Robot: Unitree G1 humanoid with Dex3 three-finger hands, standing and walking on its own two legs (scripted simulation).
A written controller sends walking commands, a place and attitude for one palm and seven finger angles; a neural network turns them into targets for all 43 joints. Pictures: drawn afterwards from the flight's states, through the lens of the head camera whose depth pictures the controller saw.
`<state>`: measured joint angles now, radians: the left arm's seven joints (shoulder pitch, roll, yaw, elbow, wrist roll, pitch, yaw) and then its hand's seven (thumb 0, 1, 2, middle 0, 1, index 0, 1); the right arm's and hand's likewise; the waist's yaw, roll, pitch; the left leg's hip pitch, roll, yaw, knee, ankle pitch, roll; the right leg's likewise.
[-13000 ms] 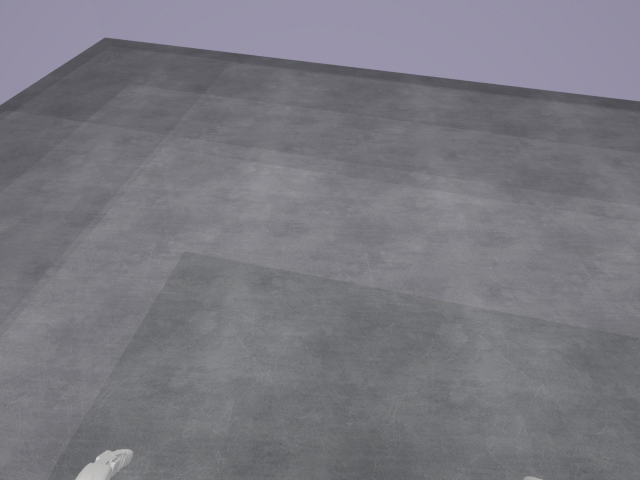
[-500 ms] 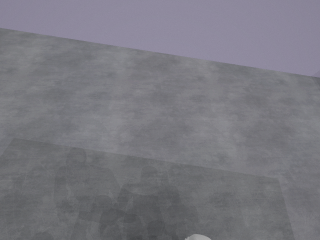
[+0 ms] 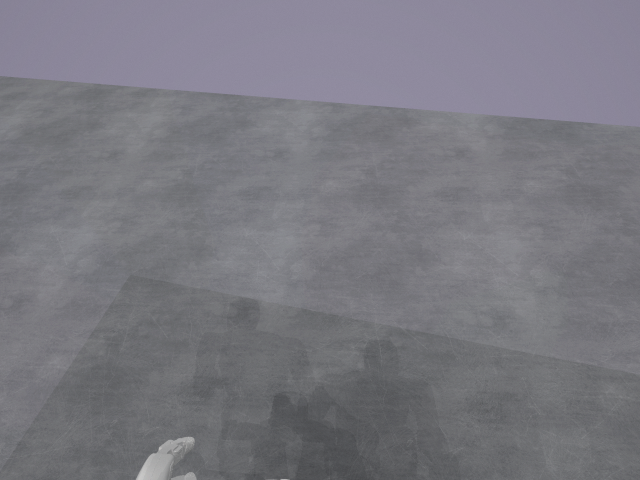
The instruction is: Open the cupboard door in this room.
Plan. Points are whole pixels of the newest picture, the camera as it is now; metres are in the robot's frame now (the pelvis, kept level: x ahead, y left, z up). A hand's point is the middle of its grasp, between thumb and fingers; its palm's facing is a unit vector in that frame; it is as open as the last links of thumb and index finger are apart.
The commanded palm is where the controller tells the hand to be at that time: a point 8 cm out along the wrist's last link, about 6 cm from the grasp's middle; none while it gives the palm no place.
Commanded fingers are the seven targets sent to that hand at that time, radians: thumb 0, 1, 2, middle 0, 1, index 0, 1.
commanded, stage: turn or walk to find it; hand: left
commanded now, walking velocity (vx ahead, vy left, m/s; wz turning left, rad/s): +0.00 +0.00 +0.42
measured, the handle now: out of the picture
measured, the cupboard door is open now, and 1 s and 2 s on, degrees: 0 0 0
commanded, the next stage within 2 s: none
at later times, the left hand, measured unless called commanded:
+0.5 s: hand out of the picture -0.09 +0.19 -0.17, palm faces +0.30 -0.92 -0.26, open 7.4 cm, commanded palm none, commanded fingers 0.00 0.90 0.90 -0.20 -0.30 -0.20 -0.30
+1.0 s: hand out of the picture -0.02 +0.24 -0.15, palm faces +0.41 -0.87 -0.27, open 7.4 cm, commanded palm none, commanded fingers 0.00 0.90 0.90 -0.20 -0.30 -0.20 -0.30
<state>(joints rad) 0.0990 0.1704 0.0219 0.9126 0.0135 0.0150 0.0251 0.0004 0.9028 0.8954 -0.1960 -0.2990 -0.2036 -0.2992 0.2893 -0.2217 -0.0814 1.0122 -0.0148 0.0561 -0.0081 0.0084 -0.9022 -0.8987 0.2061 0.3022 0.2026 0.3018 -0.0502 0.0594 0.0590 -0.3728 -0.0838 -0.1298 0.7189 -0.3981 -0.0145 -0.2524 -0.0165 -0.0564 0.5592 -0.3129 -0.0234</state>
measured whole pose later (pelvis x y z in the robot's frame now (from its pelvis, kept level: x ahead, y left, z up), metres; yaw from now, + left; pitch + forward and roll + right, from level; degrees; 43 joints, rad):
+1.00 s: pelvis -0.04 +0.00 +0.00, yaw +26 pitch +1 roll +0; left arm 0.09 0.22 0.04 0.93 0.01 0.05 0.02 0.00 0.90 0.90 -0.19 -0.30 -0.20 -0.30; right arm 0.23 -0.20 -0.06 0.98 -0.02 0.03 -0.01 0.01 -0.90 -0.90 0.21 0.30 0.20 0.30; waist -0.04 0.02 0.08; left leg -0.25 -0.05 -0.09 0.48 -0.24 0.01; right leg -0.34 -0.05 -0.03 0.76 -0.43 0.08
